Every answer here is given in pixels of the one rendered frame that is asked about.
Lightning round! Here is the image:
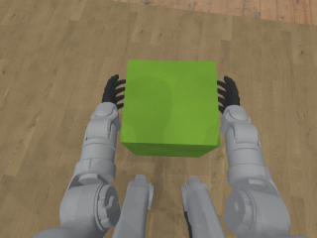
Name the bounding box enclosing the left robot hand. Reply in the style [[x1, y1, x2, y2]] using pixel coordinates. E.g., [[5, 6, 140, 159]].
[[101, 74, 126, 110]]

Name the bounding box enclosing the robot left upper arm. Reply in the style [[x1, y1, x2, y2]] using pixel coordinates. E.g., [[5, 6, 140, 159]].
[[31, 182, 121, 238]]

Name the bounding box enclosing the right robot hand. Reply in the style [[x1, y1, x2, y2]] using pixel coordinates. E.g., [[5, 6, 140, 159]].
[[217, 75, 241, 114]]

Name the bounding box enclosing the robot left forearm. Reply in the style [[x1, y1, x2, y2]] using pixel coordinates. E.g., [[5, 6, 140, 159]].
[[59, 102, 121, 221]]

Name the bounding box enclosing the carton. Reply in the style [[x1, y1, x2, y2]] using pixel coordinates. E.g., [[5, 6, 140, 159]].
[[120, 59, 221, 158]]

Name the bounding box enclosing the robot right forearm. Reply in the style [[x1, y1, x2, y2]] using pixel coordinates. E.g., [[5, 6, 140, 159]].
[[220, 105, 290, 228]]

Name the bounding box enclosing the robot right foot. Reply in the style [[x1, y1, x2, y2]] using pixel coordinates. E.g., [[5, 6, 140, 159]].
[[183, 206, 193, 238]]

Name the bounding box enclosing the robot right upper arm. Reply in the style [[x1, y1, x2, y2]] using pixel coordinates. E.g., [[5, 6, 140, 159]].
[[223, 187, 312, 238]]

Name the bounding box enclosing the robot left thigh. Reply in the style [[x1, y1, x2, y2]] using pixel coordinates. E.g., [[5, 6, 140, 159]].
[[112, 178, 155, 238]]

